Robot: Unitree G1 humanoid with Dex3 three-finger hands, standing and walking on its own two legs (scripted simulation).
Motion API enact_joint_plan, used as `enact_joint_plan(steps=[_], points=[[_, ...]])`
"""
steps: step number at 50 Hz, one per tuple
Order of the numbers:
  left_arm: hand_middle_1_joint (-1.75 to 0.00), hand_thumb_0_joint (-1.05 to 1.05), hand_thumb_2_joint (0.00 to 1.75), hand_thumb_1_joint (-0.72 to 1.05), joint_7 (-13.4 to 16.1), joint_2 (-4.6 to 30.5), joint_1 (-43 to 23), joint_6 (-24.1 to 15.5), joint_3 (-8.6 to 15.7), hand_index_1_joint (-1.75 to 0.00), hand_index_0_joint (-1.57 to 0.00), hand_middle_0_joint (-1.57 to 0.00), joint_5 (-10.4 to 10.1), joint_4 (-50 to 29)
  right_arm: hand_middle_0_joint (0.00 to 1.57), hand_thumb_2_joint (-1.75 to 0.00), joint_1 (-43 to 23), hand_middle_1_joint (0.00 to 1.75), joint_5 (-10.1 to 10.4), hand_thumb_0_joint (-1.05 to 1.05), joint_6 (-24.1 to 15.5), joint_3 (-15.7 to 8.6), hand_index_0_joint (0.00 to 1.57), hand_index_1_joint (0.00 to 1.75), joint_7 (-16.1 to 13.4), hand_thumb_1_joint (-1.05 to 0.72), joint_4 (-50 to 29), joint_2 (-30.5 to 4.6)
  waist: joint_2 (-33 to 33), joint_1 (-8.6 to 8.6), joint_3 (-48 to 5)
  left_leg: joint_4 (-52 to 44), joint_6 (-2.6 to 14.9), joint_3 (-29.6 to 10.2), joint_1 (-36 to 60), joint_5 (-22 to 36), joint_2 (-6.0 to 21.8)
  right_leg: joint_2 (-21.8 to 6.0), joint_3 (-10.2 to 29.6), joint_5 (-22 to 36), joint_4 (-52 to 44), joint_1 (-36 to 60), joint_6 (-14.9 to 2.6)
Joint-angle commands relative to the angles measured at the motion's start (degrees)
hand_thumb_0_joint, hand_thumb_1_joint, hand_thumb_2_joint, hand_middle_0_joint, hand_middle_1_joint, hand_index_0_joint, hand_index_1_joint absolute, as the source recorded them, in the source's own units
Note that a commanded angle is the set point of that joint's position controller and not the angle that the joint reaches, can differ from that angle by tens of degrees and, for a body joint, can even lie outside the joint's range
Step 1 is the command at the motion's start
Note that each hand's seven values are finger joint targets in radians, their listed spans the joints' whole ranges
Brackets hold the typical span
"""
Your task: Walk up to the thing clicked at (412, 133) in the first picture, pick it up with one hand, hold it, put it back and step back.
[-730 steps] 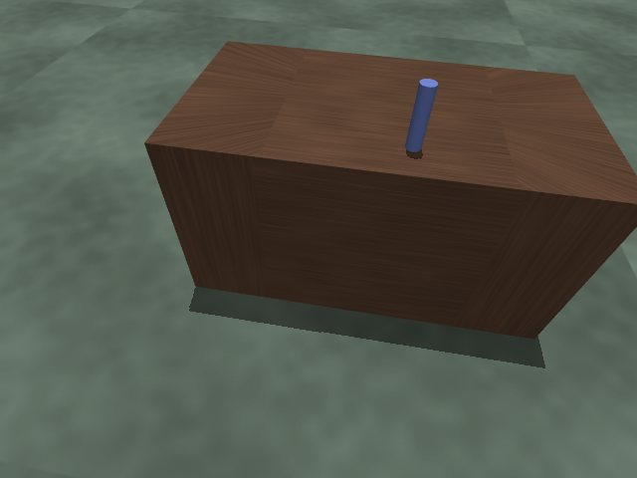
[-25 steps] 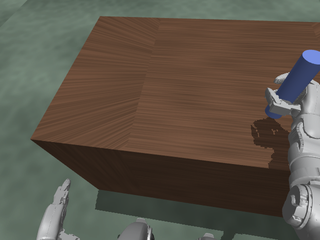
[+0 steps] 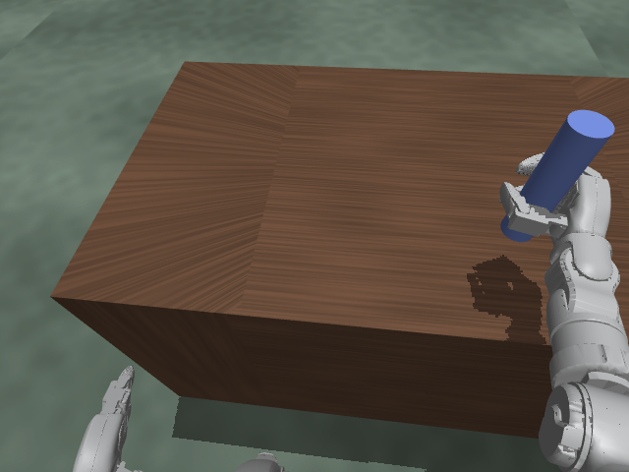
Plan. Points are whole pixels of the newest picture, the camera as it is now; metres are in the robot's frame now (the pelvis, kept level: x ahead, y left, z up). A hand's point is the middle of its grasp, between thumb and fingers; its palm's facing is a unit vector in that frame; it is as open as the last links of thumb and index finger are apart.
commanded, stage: lift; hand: right
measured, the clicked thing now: (547, 185) +0.46 -0.23 +0.12
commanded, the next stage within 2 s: hold in 1.16 s
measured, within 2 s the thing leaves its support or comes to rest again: neither
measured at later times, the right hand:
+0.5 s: hand (545, 200) +0.39 -0.19 +0.16, palm faces +0.20 +0.98 +0.00, open 6.0 cm
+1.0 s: hand (551, 210) +0.35 -0.17 +0.19, palm faces +0.20 +0.98 -0.01, open 6.0 cm
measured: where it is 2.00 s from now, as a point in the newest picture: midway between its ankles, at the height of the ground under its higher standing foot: outside the picture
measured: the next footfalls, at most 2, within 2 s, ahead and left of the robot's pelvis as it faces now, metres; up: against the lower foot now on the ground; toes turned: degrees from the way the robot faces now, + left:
none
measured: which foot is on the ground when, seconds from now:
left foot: down 0.00-1.00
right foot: down 0.00-1.00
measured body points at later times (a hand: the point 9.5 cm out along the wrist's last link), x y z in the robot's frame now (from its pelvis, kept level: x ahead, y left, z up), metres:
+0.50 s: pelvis +0.00 +0.00 +0.03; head +0.01 +0.01 +0.48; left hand +0.16 +0.26 -0.04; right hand +0.38 -0.24 +0.16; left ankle +0.04 +0.13 -0.70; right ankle -0.01 -0.12 -0.70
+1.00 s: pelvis -0.01 +0.01 +0.04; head -0.02 +0.03 +0.49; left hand +0.16 +0.27 -0.04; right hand +0.33 -0.23 +0.20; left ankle +0.04 +0.13 -0.70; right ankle -0.01 -0.12 -0.70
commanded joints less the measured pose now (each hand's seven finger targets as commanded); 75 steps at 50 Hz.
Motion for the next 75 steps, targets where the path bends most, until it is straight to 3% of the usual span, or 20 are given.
enact_joint_plan(steps=[1,3,7,9,11,14,16,18,20,22,26,34,37,43,46,50,53,58,59,75], points=[[-0.05,0.00,0.06,-0.56,0.92,9.62,0.19,-3.05,5.86,-0.06,-0.05,-0.05,-0.53,-5.46,1.40,-1.33,-19.71,1.44,2.01,0.00,-2.02,1.13,1.41,1.44,-0.45,-0.64,-15.32,-10.00,-6.54,-1.55,-20.25,-5.96,1.45,0.25,14.74,15.08,-2.36,2.41,0.65,21.90,-9.21,13.97,-0.27],[-0.05,0.00,0.06,-0.56,1.21,9.38,-2.83,-3.39,5.75,-0.06,-0.05,-0.05,-0.63,-7.05,1.40,-1.32,-22.98,1.44,1.96,0.00,-1.96,0.19,1.41,1.44,-1.00,-0.64,-22.36,-12.48,-6.93,-2.16,-26.02,-5.94,1.37,0.05,17.60,18.57,-2.14,2.30,0.37,26.06,-8.79,17.56,-0.24],[-0.05,0.00,0.06,-0.56,1.51,6.84,-4.05,-3.29,3.97,-0.06,-0.04,-0.05,-1.27,-4.67,1.40,-1.31,-19.45,1.43,3.31,0.00,0.78,3.04,1.40,1.43,-1.53,-0.63,-26.19,-7.13,-4.28,-2.75,-19.89,-8.30,1.17,0.23,19.97,17.42,-1.85,2.48,0.00,22.39,-11.92,16.37,-0.63],[-0.05,0.00,0.05,-0.56,2.32,10.30,-1.94,-3.01,7.27,-0.05,-0.04,-0.05,-1.26,-2.29,1.41,-1.32,-15.84,1.44,2.82,0.00,2.29,1.33,1.42,1.44,-2.30,-0.64,-23.88,-9.83,-2.81,-2.70,-19.74,-8.97,0.93,0.26,21.14,17.84,-1.73,2.52,-0.29,21.73,-12.58,17.24,-0.89],[-0.05,0.00,0.05,-0.55,1.88,4.90,-3.56,-3.07,2.57,-0.05,-0.04,-0.05,-1.55,-3.20,1.40,-1.31,-16.53,1.43,3.68,0.00,2.95,4.33,1.41,1.43,-2.14,-0.61,-30.27,-5.32,-2.72,-3.67,-17.29,-10.09,0.83,0.19,22.31,17.08,-1.52,2.60,-0.53,20.90,-13.89,17.33,-0.85],[-0.05,0.00,0.05,-0.55,2.50,9.87,-2.62,-2.74,7.41,-0.05,-0.04,-0.05,-1.67,0.43,1.38,-1.29,-12.80,1.41,3.87,0.00,5.08,3.55,1.39,1.41,-2.63,-0.59,-31.05,-6.76,-2.77,-3.72,-16.30,-10.50,0.82,0.46,22.19,18.77,-1.53,2.36,-0.42,23.64,-15.00,20.28,-0.66],[-0.05,0.00,0.05,-0.55,2.09,5.28,-5.68,-3.14,3.33,-0.05,-0.04,-0.05,-1.93,-2.50,1.38,-1.29,-13.86,1.41,4.23,0.00,5.76,5.54,1.39,1.41,-2.36,-0.60,-35.10,-3.61,-2.32,-3.99,-16.32,-11.17,0.67,0.66,23.31,18.65,-1.53,2.31,-0.42,23.64,-15.56,21.34,-0.63],[-0.05,0.00,0.05,-0.55,2.67,7.36,-3.90,-2.97,5.68,-0.05,-0.04,-0.05,-2.07,0.62,1.40,-1.30,-11.25,1.42,4.62,0.00,7.43,4.98,1.41,1.42,-2.73,-0.63,-35.12,-4.19,-1.33,-4.11,-13.83,-12.51,0.55,0.39,23.28,16.59,-1.29,2.56,-0.70,20.11,-16.85,21.07,-0.96],[-0.05,0.00,0.05,-0.56,2.36,5.53,-5.66,-2.91,3.88,-0.05,-0.04,-0.05,-2.12,1.16,1.40,-1.30,-11.01,1.43,4.81,0.00,8.44,4.82,1.41,1.43,-2.77,-0.62,-38.09,-4.63,-2.33,-5.13,-12.09,-13.55,0.47,0.21,24.05,14.76,-0.94,2.78,-0.96,17.81,-17.94,20.10,-1.05],[-0.05,0.00,0.04,-0.55,2.96,8.83,-5.51,-2.93,7.27,-0.05,-0.04,-0.04,-2.03,1.73,1.40,-1.31,-9.51,1.44,4.60,0.00,9.98,5.17,1.41,1.44,-3.02,-0.60,-39.10,-4.47,-1.93,-4.45,-13.26,-14.24,0.37,-0.07,24.73,14.98,-0.73,2.96,-1.22,17.32,-18.35,21.89,-1.23],[-0.05,0.00,0.04,-0.54,3.02,6.34,-8.19,-3.52,5.04,-0.05,-0.04,-0.04,-2.27,2.01,1.40,-1.30,-9.03,1.43,5.32,0.00,11.61,5.35,1.41,1.43,-3.63,-0.61,-45.69,-3.72,-0.83,-5.55,-11.86,-15.77,0.12,0.26,25.83,13.05,-0.63,3.04,-1.12,15.37,-19.66,22.83,-1.48],[-0.05,0.00,0.05,-0.56,3.44,5.83,-9.40,-4.10,4.29,-0.05,-0.04,-0.04,-1.99,5.05,1.41,-1.32,-4.84,1.45,5.37,0.00,15.50,6.36,1.42,1.45,-4.16,-0.59,-48.70,-1.85,-0.83,-6.04,-8.90,-18.18,0.09,0.34,27.38,11.77,-0.56,3.04,-1.09,14.24,-22.33,23.81,-1.51],[-0.05,0.00,0.05,-0.55,4.00,8.85,-11.34,-4.86,6.78,-0.05,-0.04,-0.04,-2.00,2.36,1.41,-1.31,-6.05,1.44,5.59,0.00,16.43,5.78,1.42,1.44,-4.67,-0.61,-52.87,-2.68,0.45,-5.65,-9.90,-19.13,-0.06,0.52,28.29,10.91,-0.63,3.07,-1.06,13.42,-23.20,25.66,-1.56],[-0.04,0.00,0.05,-0.56,3.24,4.92,-9.96,-5.08,4.01,-0.05,-0.04,-0.04,-1.94,7.67,1.41,-1.31,-2.56,1.44,5.57,0.00,18.79,7.13,1.42,1.44,-4.31,-0.61,-53.23,-0.19,-1.77,-6.22,-6.96,-20.21,0.29,0.60,28.27,11.65,-0.79,2.94,-0.97,14.51,-24.63,26.19,-1.40],[-0.05,0.00,0.05,-0.56,3.43,7.92,-11.95,-5.62,6.61,-0.05,-0.04,-0.04,-1.87,6.82,1.42,-1.33,-2.12,1.46,5.97,0.00,19.79,5.60,1.43,1.46,-4.44,-0.62,-54.99,-1.67,-0.33,-6.44,-8.01,-20.68,0.05,0.78,30.08,12.71,-0.62,3.11,-0.88,15.45,-24.73,26.72,-1.51],[-0.05,0.00,0.05,-0.56,3.46,5.28,-12.84,-5.84,4.08,-0.05,-0.04,-0.04,-1.91,6.64,1.42,-1.33,-1.56,1.45,5.94,0.00,20.54,6.65,1.43,1.45,-4.72,-0.64,-57.44,0.04,1.07,-6.74,-8.03,-21.80,-0.19,0.50,31.05,11.68,-0.28,3.47,-1.17,14.79,-25.07,27.74,-1.73],[-0.05,0.00,0.05,-0.55,3.81,7.07,-12.05,-5.91,6.08,-0.05,-0.04,-0.04,-1.74,8.73,1.42,-1.32,-0.13,1.44,5.71,0.00,21.50,6.22,1.42,1.44,-4.82,-0.64,-57.17,-0.74,0.87,-6.06,-6.06,-22.94,-0.37,0.05,30.04,9.12,0.09,3.74,-1.40,12.54,-25.73,27.49,-1.96],[-0.05,0.00,0.05,-0.55,3.14,5.57,-12.98,-6.09,4.47,-0.05,-0.04,-0.05,-1.97,9.40,1.41,-1.31,-0.46,1.44,5.87,0.00,23.21,6.74,1.41,1.44,-4.81,-0.63,-61.01,-0.08,-0.77,-6.53,-5.55,-23.01,-0.08,0.86,30.21,9.48,-0.40,3.48,-0.92,12.66,-26.97,27.97,-1.68],[-0.05,0.00,0.05,-0.56,3.35,7.59,-13.42,-6.31,6.18,-0.05,-0.04,-0.05,-1.88,8.21,1.41,-1.32,0.00,1.44,5.96,0.00,23.37,5.73,1.42,1.44,-4.92,-0.63,-60.92,-0.87,-0.22,-6.36,-6.64,-23.01,0.00,1.06,30.88,10.01,-0.62,3.28,-0.71,13.17,-27.15,28.61,-1.63],[-0.05,0.00,0.05,-0.55,2.56,6.61,-14.97,-6.37,5.76,-0.05,-0.05,-0.05,-2.06,12.49,1.39,-1.31,2.27,1.43,6.46,0.00,28.11,6.95,1.40,1.43,-4.72,-0.62,-66.50,1.48,0.15,-7.33,-7.25,-22.88,0.09,1.26,33.34,16.88,-0.37,3.49,-0.79,20.67,-26.39,30.79,-1.41]])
